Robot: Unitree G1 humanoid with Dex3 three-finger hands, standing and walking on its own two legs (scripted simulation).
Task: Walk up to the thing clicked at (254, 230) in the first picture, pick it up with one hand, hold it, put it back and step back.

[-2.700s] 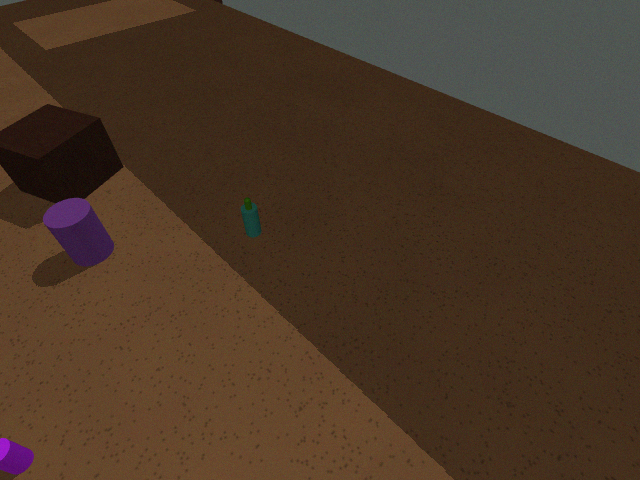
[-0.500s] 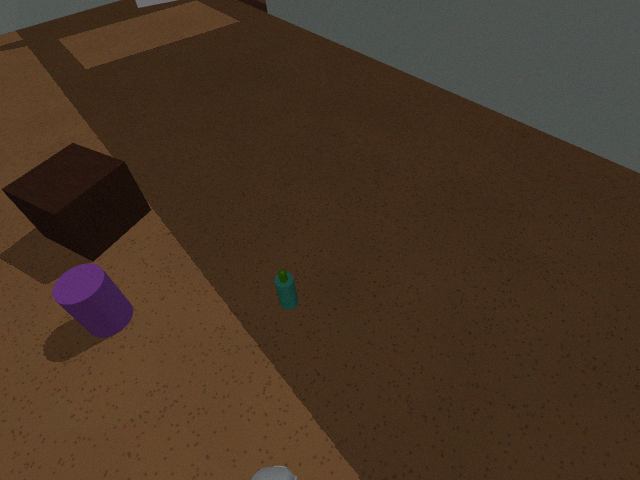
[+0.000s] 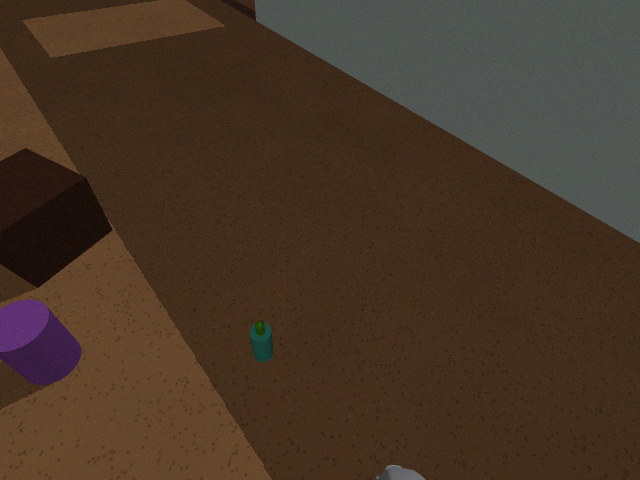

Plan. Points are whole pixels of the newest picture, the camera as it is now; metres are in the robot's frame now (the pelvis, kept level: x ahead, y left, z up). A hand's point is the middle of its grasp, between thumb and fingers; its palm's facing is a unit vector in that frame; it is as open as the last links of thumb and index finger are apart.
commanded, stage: walk up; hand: left
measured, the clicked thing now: (261, 338) +0.66 +0.17 -0.67
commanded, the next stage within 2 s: none
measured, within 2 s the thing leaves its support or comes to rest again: neither
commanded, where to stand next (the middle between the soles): +0.31 -0.03 m, yaw +0 degrees
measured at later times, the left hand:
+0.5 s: hand (173, 455) +0.19 +0.21 -0.12, palm faces -0.01 -0.91 -0.42, open 7.4 cm
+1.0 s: hand (171, 401) +0.28 +0.24 -0.16, palm faces -0.05 -0.91 -0.42, open 7.4 cm
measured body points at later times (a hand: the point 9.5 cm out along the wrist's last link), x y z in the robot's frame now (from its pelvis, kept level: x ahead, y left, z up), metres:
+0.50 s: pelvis +0.16 -0.07 +0.00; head +0.18 -0.10 +0.45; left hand +0.20 +0.26 -0.09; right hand +0.24 -0.38 -0.13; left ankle +0.25 +0.10 -0.69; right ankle +0.16 -0.16 -0.74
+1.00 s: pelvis +0.25 -0.04 -0.02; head +0.27 -0.05 +0.43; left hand +0.28 +0.29 -0.13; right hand +0.34 -0.35 -0.13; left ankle +0.31 +0.08 -0.74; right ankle +0.30 -0.17 -0.74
